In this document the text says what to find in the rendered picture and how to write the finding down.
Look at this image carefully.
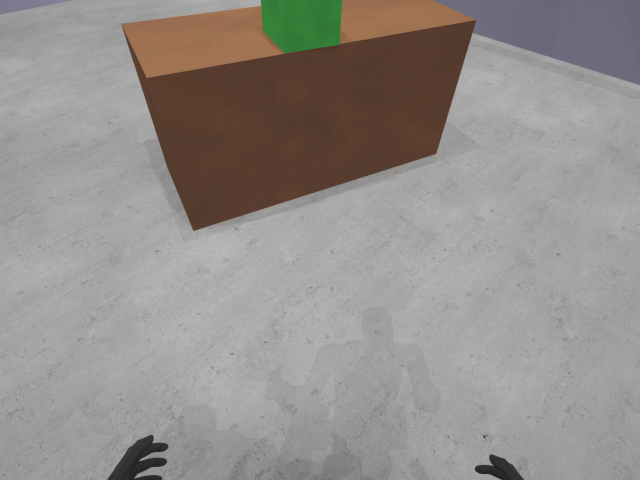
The left robot hand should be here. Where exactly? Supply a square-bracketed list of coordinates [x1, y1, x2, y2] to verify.
[108, 435, 168, 480]

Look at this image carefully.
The carton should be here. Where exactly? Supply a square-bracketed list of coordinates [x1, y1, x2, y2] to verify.
[261, 0, 342, 53]

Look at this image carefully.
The right robot hand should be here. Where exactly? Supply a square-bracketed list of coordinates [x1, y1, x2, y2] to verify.
[475, 454, 524, 480]

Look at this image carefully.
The pedestal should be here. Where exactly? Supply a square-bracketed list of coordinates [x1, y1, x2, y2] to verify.
[121, 0, 476, 231]

